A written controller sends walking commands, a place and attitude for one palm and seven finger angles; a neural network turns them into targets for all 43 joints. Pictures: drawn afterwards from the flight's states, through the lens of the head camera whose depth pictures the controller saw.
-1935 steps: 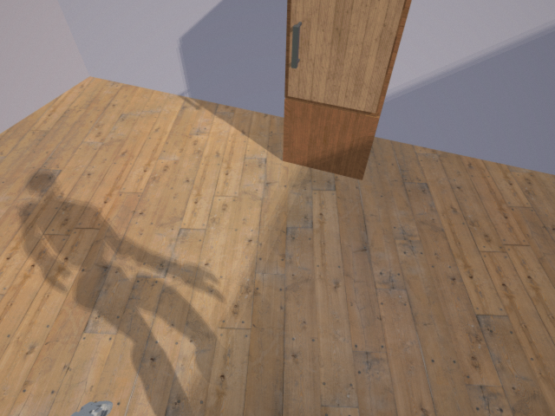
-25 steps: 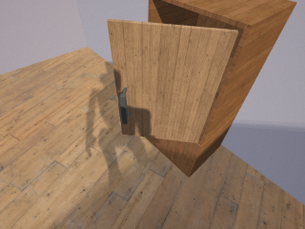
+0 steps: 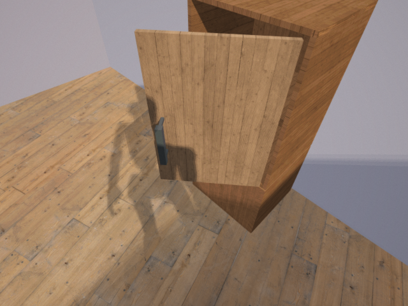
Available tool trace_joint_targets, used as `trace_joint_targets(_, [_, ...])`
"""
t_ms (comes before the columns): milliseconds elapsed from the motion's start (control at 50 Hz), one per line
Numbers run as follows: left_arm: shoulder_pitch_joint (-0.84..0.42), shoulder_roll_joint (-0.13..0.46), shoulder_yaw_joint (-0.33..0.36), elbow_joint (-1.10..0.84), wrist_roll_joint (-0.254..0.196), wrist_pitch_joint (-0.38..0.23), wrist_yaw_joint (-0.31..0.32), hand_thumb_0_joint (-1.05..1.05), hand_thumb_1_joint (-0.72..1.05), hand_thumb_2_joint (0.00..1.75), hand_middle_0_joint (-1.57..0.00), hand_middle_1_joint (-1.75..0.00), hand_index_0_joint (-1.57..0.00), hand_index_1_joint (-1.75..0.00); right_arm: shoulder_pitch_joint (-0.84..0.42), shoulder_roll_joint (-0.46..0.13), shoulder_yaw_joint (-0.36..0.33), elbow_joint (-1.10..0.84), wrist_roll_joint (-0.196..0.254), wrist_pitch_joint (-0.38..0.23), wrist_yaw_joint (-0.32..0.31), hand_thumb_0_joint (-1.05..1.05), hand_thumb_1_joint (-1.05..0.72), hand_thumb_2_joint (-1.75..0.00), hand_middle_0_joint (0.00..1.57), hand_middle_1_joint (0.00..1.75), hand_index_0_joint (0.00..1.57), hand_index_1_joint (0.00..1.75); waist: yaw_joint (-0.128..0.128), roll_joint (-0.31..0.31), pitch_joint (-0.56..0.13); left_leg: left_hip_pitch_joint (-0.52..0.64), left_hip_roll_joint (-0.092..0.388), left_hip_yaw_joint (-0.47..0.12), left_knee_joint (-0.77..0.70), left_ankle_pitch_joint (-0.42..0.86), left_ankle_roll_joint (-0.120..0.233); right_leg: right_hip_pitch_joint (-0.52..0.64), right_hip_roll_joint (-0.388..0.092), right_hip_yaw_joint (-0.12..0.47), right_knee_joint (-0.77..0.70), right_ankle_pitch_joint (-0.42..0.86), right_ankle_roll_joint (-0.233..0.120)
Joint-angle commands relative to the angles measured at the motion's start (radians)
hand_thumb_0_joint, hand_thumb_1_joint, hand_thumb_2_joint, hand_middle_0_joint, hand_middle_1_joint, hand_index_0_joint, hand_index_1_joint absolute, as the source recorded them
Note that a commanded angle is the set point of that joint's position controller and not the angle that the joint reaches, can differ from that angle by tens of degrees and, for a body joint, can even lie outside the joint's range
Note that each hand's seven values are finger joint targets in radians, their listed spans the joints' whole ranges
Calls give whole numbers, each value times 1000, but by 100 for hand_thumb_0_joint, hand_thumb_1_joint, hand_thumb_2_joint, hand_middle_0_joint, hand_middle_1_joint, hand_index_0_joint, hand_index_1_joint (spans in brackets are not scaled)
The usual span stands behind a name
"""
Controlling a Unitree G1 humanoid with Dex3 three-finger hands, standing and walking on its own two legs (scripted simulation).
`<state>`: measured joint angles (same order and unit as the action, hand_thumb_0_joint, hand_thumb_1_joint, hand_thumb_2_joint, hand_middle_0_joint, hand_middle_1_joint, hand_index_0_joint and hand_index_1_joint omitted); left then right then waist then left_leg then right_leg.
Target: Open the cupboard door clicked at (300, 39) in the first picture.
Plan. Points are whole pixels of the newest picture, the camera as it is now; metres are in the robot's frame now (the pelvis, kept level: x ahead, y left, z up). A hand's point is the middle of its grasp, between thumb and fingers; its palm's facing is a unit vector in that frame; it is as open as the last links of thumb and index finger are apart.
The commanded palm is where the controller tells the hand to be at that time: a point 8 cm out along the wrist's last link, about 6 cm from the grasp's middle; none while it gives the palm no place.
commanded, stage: look again from close up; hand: left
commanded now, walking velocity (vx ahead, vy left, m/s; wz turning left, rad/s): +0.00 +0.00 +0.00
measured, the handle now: (162, 141) +0.63 +0.17 -0.10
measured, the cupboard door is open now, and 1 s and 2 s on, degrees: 40 40 40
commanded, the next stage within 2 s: shuffle to correct the standing spot in 0.44 s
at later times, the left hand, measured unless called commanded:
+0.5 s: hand out of the picture +0.06 +0.20 -0.17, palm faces -0.02 -0.97 -0.25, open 7.4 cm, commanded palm none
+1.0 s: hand out of the picture +0.04 +0.16 -0.19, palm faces +0.02 -0.99 -0.13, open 7.4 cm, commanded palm none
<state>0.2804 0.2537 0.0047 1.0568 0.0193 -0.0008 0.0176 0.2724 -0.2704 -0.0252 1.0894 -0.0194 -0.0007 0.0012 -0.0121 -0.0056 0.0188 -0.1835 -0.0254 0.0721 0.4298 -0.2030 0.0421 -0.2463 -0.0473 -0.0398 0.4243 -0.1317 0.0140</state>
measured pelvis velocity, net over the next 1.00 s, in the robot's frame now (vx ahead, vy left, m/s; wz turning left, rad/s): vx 0.08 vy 0.01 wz -0.03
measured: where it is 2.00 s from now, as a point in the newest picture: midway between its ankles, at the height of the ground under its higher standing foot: outside the picture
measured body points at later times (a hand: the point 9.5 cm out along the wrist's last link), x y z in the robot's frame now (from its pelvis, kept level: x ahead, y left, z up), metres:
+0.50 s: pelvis +0.01 +0.00 +0.00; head +0.01 +0.00 +0.45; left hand +0.06 +0.25 -0.15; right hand +0.05 -0.26 -0.15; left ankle +0.02 +0.09 -0.74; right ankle +0.06 -0.13 -0.74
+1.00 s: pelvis +0.08 +0.01 -0.01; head +0.09 +0.02 +0.44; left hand +0.04 +0.21 -0.17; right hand +0.03 -0.20 -0.16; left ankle +0.02 +0.09 -0.74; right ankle +0.06 -0.13 -0.74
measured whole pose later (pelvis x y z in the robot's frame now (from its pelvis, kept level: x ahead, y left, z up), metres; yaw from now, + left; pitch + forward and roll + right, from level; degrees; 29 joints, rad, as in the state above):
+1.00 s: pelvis +0.08 +0.01 -0.01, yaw -1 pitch -2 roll -1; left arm 0.38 0.11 0.00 1.12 0.01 0.00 0.03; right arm 0.34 -0.12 0.00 1.16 -0.01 -0.02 -0.04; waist 0.00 -0.02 0.04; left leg -0.11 -0.01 0.09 0.50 -0.37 0.05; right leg -0.19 -0.03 -0.02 0.51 -0.29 0.03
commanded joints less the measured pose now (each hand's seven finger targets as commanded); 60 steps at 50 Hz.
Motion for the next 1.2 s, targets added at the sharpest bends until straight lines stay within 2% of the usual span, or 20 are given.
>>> trace_joint_targets(0, [-10,157,33,-51,1,-28,12,0,90,90,-20,-30,-20,-30,-25,-145,-28,-47,4,-25,-7,0,-90,-90,20,30,20,30,8,-4,51,-121,127,-157,-160,-195,-3,29,-86,126,-107,-196,-43])
trace_joint_targets(160, [-21,153,30,-36,-1,-32,14,0,90,90,-20,-30,-20,-30,-26,-139,-24,-24,5,-25,-7,0,-90,-90,20,30,20,30,5,-24,42,-98,124,-144,-147,-147,-9,31,-91,140,-123,-188,-45])
trace_joint_targets(300, [-33,143,25,-34,-1,-35,16,0,90,90,-20,-30,-20,-30,-47,-134,-18,-15,7,-30,-9,0,-90,-90,20,30,20,30,6,-3,13,-60,137,-139,-144,-48,-13,64,-88,121,-107,-72,-43])
trace_joint_targets(520, [-44,143,22,-31,-1,-35,16,0,90,90,-20,-30,-20,-30,-78,-135,-14,-12,9,-30,-9,0,-90,-90,20,30,20,30,8,-5,3,-27,140,-133,-153,10,-17,93,-91,108,-114,-8,-37])
trace_joint_targets(560, [-8,72,5,-7,-4,-27,18,0,90,90,-20,-30,-20,-30,-47,-65,5,10,4,-20,-7,0,-90,-90,20,30,20,30,7,-10,-4,-23,131,-120,-155,-65,-28,94,-91,109,-126,-90,-25])
trace_joint_targets(580, [12,58,3,-1,-2,-22,19,0,90,90,-20,-30,-20,-30,-25,-43,9,14,4,-15,-6,0,-90,-90,20,30,20,30,8,-25,4,-25,127,-117,-149,-113,-27,86,-86,111,-124,-145,-26])
trace_joint_targets(620, [32,62,8,-4,2,-14,15,0,90,90,-20,-30,-20,-30,-10,-42,7,15,0,-8,-6,0,-90,-90,20,30,20,30,12,-35,56,-64,113,-108,-136,-224,-24,43,-86,133,-131,-273,-34])
trace_joint_targets(660, [47,62,15,-10,4,-11,11,0,90,90,-20,-30,-20,-30,2,-40,6,10,-2,-7,-7,0,-90,-90,20,30,20,30,13,-30,95,-90,110,-109,-126,-278,-18,8,-85,148,-125,-336,-45])
trace_joint_targets(740, [89,41,24,-16,4,-14,5,0,90,90,-20,-30,-20,-30,37,-25,3,3,1,-15,-10,0,-90,-90,20,30,20,30,14,-17,126,-111,115,-115,-106,-298,-2,-15,-73,150,-87,-333,-61])
trace_joint_targets(820, [122,1,28,-17,4,-23,2,0,90,90,-20,-30,-20,-30,85,-16,-1,10,7,-32,-19,0,-90,-90,20,30,20,30,9,30,109,-69,150,-140,-101,-215,22,-13,-43,91,8,-205,-66])
trace_joint_targets(840, [128,-16,27,-14,4,-26,4,0,90,90,-20,-30,-20,-30,98,-11,-1,14,9,-38,-23,0,-90,-90,20,30,20,30,9,41,93,-48,164,-144,-98,-119,28,-1,-32,67,46,-118,-63])
trace_joint_targets(880, [145,-44,20,2,3,-26,12,0,90,90,-20,-30,-20,-30,112,3,0,25,14,-43,-35,0,-90,-90,20,30,20,30,14,49,71,3,174,-122,-61,221,29,28,-26,26,89,61,-46])
trace_joint_targets(920, [182,-54,15,25,-4,-26,26,0,90,90,-20,-30,-20,-30,126,21,6,38,16,-45,-50,0,-90,-90,20,30,20,30,16,24,27,58,157,-77,20,550,7,80,-47,47,81,273,-41])
trace_joint_targets(960, [198,-43,15,38,-13,-28,39,0,90,90,-20,-30,-20,-30,132,30,3,43,22,-40,-63,0,-90,-90,20,30,20,30,8,22,-5,92,147,-67,28,670,-20,127,-71,62,63,491,-38])
trace_joint_targets(980, [190,-34,18,32,-12,-24,43,0,90,90,-20,-30,-20,-30,134,36,-2,42,24,-35,-66,0,-90,-90,20,30,20,30,7,15,19,89,146,-65,23,699,-25,123,-73,58,73,538,-33])
trace_joint_targets(1020, [180,-32,27,14,-11,-15,49,0,90,90,-20,-30,-20,-30,143,42,-14,36,24,-27,-70,0,-90,-90,20,30,20,30,4,20,0,106,150,-57,28,707,-25,116,-76,58,89,535,-30])
trace_joint_targets(1060, [162,-35,35,-7,-8,-7,49,0,90,90,-20,-30,-20,-30,136,43,-26,23,22,-19,-70,0,-90,-90,20,30,20,30,1,9,-18,117,158,-59,36,668,-17,93,-72,59,99,472,-31])
trace_joint_targets(1100, [138,-38,42,-34,-5,0,48,0,90,90,-20,-30,-20,-30,129,37,-36,9,19,-15,-69,0,-90,-90,20,30,20,30,-1,27,-29,125,172,-67,38,671,-6,67,-60,53,115,391,-28])
trace_joint_targets(1160, [115,-56,43,-51,-2,7,42,0,90,90,-20,-30,-20,-30,101,42,-41,-8,13,-11,-66,0,-90,-90,20,30,20,30,4,48,-15,95,193,-91,12,554,19,40,-38,52,114,218,-25])
trace_joint_targets(1180, [114,-61,40,-53,-2,6,41,0,90,90,-20,-30,-20,-30,93,45,-38,-7,12,-13,-65,0,-90,-90,20,30,20,30,8,38,-13,85,189,-96,11,532,23,47,-38,55,101,221,-26])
